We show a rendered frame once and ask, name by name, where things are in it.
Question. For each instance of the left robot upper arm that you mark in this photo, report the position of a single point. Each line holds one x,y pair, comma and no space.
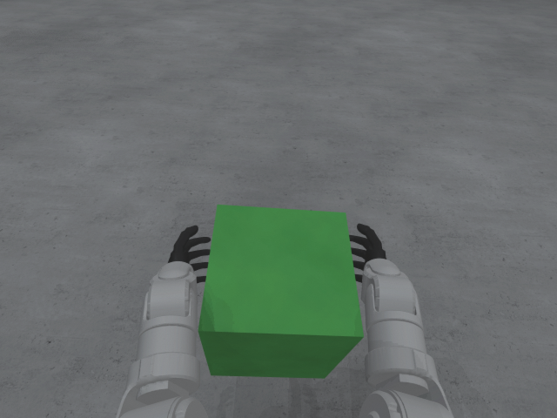
182,406

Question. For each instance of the robot left forearm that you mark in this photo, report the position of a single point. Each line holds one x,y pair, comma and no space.
166,365

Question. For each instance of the left robot hand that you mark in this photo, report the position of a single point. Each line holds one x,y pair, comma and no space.
184,244

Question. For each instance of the robot right forearm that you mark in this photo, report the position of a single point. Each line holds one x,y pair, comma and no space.
397,357

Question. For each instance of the carton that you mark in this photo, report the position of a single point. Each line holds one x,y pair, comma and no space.
280,296

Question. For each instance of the right robot upper arm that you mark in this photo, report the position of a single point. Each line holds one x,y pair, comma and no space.
388,403

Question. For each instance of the right robot hand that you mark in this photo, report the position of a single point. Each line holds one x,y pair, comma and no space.
373,247

